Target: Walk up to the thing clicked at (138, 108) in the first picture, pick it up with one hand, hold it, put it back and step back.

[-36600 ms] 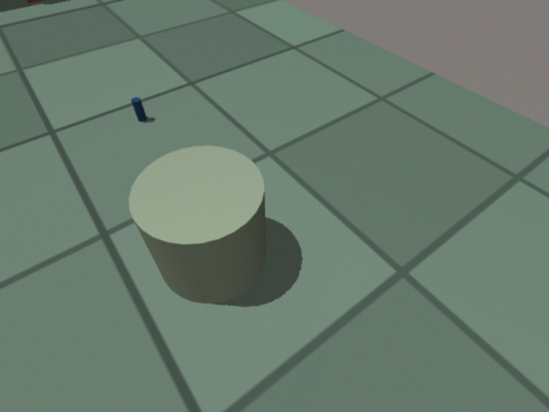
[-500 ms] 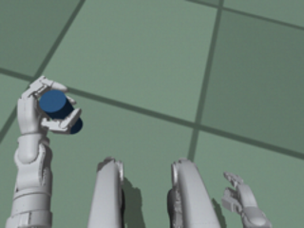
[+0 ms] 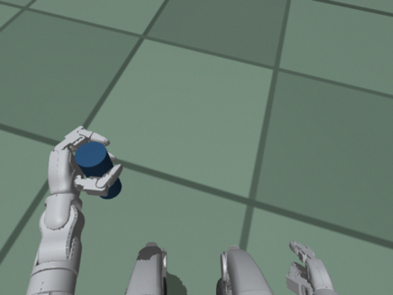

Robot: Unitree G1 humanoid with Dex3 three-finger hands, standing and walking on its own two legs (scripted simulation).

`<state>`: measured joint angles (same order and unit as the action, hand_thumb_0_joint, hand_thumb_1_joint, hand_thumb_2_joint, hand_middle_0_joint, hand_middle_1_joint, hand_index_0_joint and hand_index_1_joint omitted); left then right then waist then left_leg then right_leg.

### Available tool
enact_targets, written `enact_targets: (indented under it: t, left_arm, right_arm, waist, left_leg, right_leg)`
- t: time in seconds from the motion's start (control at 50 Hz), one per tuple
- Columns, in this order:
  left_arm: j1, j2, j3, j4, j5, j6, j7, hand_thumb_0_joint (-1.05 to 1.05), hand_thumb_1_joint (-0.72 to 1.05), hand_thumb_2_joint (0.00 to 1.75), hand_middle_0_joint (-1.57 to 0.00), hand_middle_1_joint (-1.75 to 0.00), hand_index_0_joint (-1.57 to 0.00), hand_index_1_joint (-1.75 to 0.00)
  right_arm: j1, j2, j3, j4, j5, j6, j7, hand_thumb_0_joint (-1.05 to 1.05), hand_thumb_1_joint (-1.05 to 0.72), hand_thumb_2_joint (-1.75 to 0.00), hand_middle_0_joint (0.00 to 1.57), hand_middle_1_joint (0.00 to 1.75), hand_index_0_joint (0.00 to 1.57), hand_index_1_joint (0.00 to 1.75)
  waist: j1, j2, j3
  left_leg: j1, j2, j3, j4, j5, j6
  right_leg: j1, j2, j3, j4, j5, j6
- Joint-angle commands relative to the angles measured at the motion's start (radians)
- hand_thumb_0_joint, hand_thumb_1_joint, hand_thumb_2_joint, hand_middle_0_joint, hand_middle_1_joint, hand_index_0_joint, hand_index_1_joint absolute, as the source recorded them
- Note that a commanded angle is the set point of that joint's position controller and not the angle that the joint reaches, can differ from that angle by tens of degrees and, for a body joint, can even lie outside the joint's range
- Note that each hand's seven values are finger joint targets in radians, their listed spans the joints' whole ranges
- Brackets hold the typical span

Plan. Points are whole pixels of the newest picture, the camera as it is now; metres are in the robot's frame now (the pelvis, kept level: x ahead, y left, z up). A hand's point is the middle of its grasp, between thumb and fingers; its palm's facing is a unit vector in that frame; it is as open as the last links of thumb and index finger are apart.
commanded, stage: lift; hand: left
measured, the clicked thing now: (101, 173) +0.34 +0.19 +0.01
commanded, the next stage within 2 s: hold in 0.92 s
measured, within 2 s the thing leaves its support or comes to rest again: neither
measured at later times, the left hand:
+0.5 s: hand (95, 151) +0.35 +0.18 +0.09, palm faces +0.13 -0.99 -0.03, open 8.2 cm
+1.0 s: hand (99, 134) +0.37 +0.17 +0.11, palm faces +0.11 -0.99 -0.01, open 8.1 cm
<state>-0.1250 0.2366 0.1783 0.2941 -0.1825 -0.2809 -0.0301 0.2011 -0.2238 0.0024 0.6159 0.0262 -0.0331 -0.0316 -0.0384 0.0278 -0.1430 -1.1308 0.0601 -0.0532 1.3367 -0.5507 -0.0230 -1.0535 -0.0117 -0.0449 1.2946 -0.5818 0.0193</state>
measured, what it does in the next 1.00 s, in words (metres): rises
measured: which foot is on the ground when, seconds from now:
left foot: down 0.00-1.00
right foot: down 0.00-1.00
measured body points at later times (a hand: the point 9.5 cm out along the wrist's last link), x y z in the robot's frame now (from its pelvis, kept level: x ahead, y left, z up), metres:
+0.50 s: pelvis +0.01 +0.00 +0.05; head +0.08 +0.01 +0.50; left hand +0.34 +0.23 +0.09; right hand +0.15 -0.24 -0.06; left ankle +0.04 +0.13 -0.61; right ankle +0.02 -0.14 -0.61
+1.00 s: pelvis +0.03 -0.01 +0.07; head +0.09 +0.00 +0.52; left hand +0.36 +0.22 +0.12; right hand +0.15 -0.25 -0.04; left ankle +0.04 +0.13 -0.61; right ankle +0.02 -0.14 -0.61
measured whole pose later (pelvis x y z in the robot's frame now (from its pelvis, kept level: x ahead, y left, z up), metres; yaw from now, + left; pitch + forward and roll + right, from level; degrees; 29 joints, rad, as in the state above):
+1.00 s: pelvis +0.03 -0.01 +0.07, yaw +0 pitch +10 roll -1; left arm -0.13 0.20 0.16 0.42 -0.18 -0.35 -0.06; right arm 0.24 -0.22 0.00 0.66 0.01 0.00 -0.02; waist -0.03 0.02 -0.06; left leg -0.68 0.06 -0.02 0.95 -0.45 -0.03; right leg -0.62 -0.01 -0.03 0.92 -0.48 0.01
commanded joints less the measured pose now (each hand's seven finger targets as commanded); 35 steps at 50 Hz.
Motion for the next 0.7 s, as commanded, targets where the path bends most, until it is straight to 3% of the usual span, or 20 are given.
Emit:
enact_targets:
  t: [0.0, 0.02, 0.08, 0.1, 0.12, 0.18, 0.2, 0.22, 0.34, 0.38, 0.4, 0.44, 0.52, 0.56, 0.62, 0.68]
  left_arm:
    - [-0.240, 0.138, 0.066, -0.250, -0.010, -0.104, 0.004, 0.00, 0.29, 1.26, -1.31, -1.42, -1.33, -1.41]
    - [-0.219, 0.108, 0.037, -0.226, -0.006, -0.107, 0.000, 0.00, 0.29, 1.26, -1.31, -1.42, -1.34, -1.41]
    - [-0.259, 0.129, 0.046, -0.245, 0.001, -0.120, 0.003, 0.00, 0.30, 1.26, -1.31, -1.41, -1.33, -1.41]
    - [-0.230, 0.124, 0.043, -0.211, 0.002, -0.120, 0.002, 0.00, 0.31, 1.25, -1.32, -1.41, -1.33, -1.40]
    - [-0.275, 0.116, 0.029, -0.246, -0.001, -0.125, -0.001, 0.00, 0.31, 1.25, -1.31, -1.40, -1.33, -1.40]
    - [-0.235, 0.126, 0.050, -0.221, -0.002, -0.127, 0.003, 0.00, 0.29, 1.25, -1.31, -1.41, -1.33, -1.40]
    - [-0.226, 0.115, 0.037, -0.207, 0.003, -0.126, 0.002, 0.00, 0.29, 1.25, -1.31, -1.41, -1.33, -1.40]
    - [-0.280, 0.127, 0.035, -0.282, 0.000, -0.134, 0.005, 0.00, 0.28, 1.24, -1.30, -1.40, -1.32, -1.39]
    - [-0.271, 0.087, 0.011, -0.176, 0.001, -0.135, -0.001, 0.00, 0.30, 1.25, -1.30, -1.39, -1.32, -1.39]
    - [-0.277, 0.116, 0.036, -0.173, 0.004, -0.138, 0.003, 0.00, 0.31, 1.25, -1.29, -1.39, -1.31, -1.38]
    - [-0.314, 0.121, 0.018, -0.236, 0.004, -0.148, -0.002, 0.00, 0.31, 1.25, -1.29, -1.39, -1.31, -1.39]
    - [-0.268, 0.105, 0.022, -0.183, 0.002, -0.143, -0.009, 0.00, 0.33, 1.24, -1.29, -1.38, -1.31, -1.38]
    - [-0.297, 0.108, 0.029, -0.210, -0.013, -0.151, -0.012, 0.00, 0.29, 1.24, -1.30, -1.39, -1.31, -1.39]
    - [-0.240, 0.090, 0.025, -0.134, -0.011, -0.144, -0.016, 0.00, 0.30, 1.24, -1.29, -1.38, -1.31, -1.38]
    - [-0.292, 0.099, 0.018, -0.192, -0.004, -0.155, -0.016, 0.00, 0.33, 1.24, -1.29, -1.37, -1.30, -1.37]
    - [-0.277, 0.089, 0.020, -0.141, -0.012, -0.157, -0.025, 0.00, 0.34, 1.24, -1.29, -1.38, -1.30, -1.37]
  right_arm:
    - [0.014, -0.143, -0.061, -0.116, -0.003, -0.042, -0.010, 0.00, -0.90, -0.90, 0.20, 0.30, 0.20, 0.30]
    - [0.029, -0.136, -0.057, -0.105, -0.006, -0.042, -0.009, 0.00, -0.90, -0.89, 0.20, 0.30, 0.20, 0.30]
    - [0.017, -0.140, -0.060, -0.115, -0.007, -0.042, -0.010, 0.00, -0.91, -0.90, 0.20, 0.30, 0.20, 0.30]
    - [0.029, -0.129, -0.053, -0.102, -0.010, -0.038, -0.009, 0.00, -0.91, -0.90, 0.20, 0.30, 0.20, 0.30]
    - [0.022, -0.141, -0.061, -0.112, -0.010, -0.041, -0.009, 0.00, -0.91, -0.90, 0.20, 0.30, 0.20, 0.30]
    - [0.027, -0.134, -0.055, -0.110, -0.010, -0.038, -0.011, 0.00, -0.91, -0.90, 0.20, 0.30, 0.20, 0.30]
    - [0.029, -0.130, -0.051, -0.106, -0.012, -0.036, -0.008, 0.00, -0.91, -0.90, 0.20, 0.30, 0.20, 0.30]
    - [0.020, -0.132, -0.053, -0.119, -0.013, -0.039, -0.009, 0.00, -0.91, -0.90, 0.20, 0.30, 0.20, 0.30]
    - [0.018, -0.123, -0.047, -0.098, -0.015, -0.036, -0.010, 0.00, -0.91, -0.90, 0.20, 0.30, 0.20, 0.30]
    - [0.021, -0.130, -0.052, -0.094, -0.013, -0.038, -0.013, 0.00, -0.91, -0.90, 0.20, 0.30, 0.20, 0.30]
    - [0.024, -0.129, -0.051, -0.099, -0.015, -0.036, -0.012, 0.00, -0.91, -0.90, 0.20, 0.30, 0.20, 0.30]
    - [0.017, -0.128, -0.052, -0.097, -0.016, -0.037, -0.013, 0.00, -0.90, -0.89, 0.20, 0.30, 0.20, 0.30]
    - [0.020, -0.125, -0.048, -0.095, -0.013, -0.038, -0.011, 0.00, -0.91, -0.90, 0.20, 0.30, 0.20, 0.30]
    - [0.036, -0.125, -0.048, -0.082, -0.016, -0.034, -0.008, 0.00, -0.91, -0.90, 0.20, 0.30, 0.20, 0.30]
    - [0.035, -0.133, -0.058, -0.085, -0.016, -0.030, -0.009, 0.00, -0.91, -0.90, 0.20, 0.30, 0.20, 0.30]
    - [0.041, -0.126, -0.051, -0.071, -0.019, -0.027, -0.005, 0.00, -0.90, -0.90, 0.20, 0.30, 0.20, 0.30]
  waist:
    - [0.002, 0.038, -0.358]
    - [-0.007, 0.032, -0.350]
    - [-0.001, 0.039, -0.320]
    - [-0.004, 0.036, -0.318]
    - [-0.009, 0.046, -0.320]
    - [0.005, 0.024, -0.322]
    - [0.000, 0.029, -0.309]
    - [0.006, 0.048, -0.339]
    - [-0.012, 0.022, -0.238]
    - [-0.004, 0.022, -0.243]
    - [-0.004, 0.041, -0.268]
    - [-0.004, 0.029, -0.235]
    - [0.000, 0.007, -0.257]
    - [-0.001, 0.004, -0.261]
    - [0.001, 0.031, -0.262]
    - [-0.003, 0.021, -0.248]
  left_leg:
    - [0.369, -0.034, 0.010, -0.230, 0.259, 0.030]
    - [0.380, -0.032, 0.007, -0.240, 0.268, 0.028]
    - [0.399, -0.035, 0.014, -0.284, 0.222, 0.028]
    - [0.411, -0.035, 0.014, -0.295, 0.225, 0.028]
    - [0.425, -0.035, 0.016, -0.305, 0.222, 0.027]
    - [0.448, -0.038, 0.023, -0.329, 0.231, 0.029]
    - [0.450, -0.038, 0.021, -0.344, 0.221, 0.027]
    - [0.479, -0.037, 0.025, -0.346, 0.250, 0.025]
    - [0.496, -0.035, 0.022, -0.407, 0.198, 0.025]
    - [0.517, -0.035, 0.028, -0.417, 0.208, 0.025]
    - [0.527, -0.038, 0.030, -0.422, 0.221, 0.024]
    - [0.543, -0.039, 0.032, -0.436, 0.221, 0.024]
    - [0.554, -0.041, 0.039, -0.445, 0.259, 0.027]
    - [0.576, -0.039, 0.037, -0.451, 0.299, 0.025]
    - [0.618, -0.035, 0.035, -0.462, 0.348, 0.020]
    - [0.622, -0.036, 0.036, -0.467, 0.365, 0.022]
  right_leg:
    - [0.219, 0.024, 0.001, -0.228, 0.320, -0.034]
    - [0.224, 0.024, -0.002, -0.233, 0.326, -0.034]
    - [0.243, 0.022, 0.000, -0.273, 0.287, -0.033]
    - [0.256, 0.025, -0.002, -0.283, 0.290, -0.031]
    - [0.261, 0.024, -0.002, -0.292, 0.290, -0.032]
    - [0.318, 0.022, 0.004, -0.328, 0.302, -0.027]
    - [0.317, 0.024, 0.001, -0.332, 0.292, -0.029]
    - [0.338, 0.023, 0.004, -0.339, 0.319, -0.029]
    - [0.341, 0.027, -0.003, -0.388, 0.272, -0.027]
    - [0.356, 0.026, 0.000, -0.400, 0.281, -0.028]
    - [0.378, 0.024, 0.001, -0.405, 0.294, -0.028]
    - [0.388, 0.027, -0.001, -0.421, 0.291, -0.027]
    - [0.451, 0.024, 0.008, -0.443, 0.337, -0.021]
    - [0.462, 0.029, 0.003, -0.440, 0.369, -0.025]
    - [0.460, 0.029, -0.002, -0.440, 0.408, -0.029]
    - [0.483, 0.031, -0.001, -0.451, 0.423, -0.028]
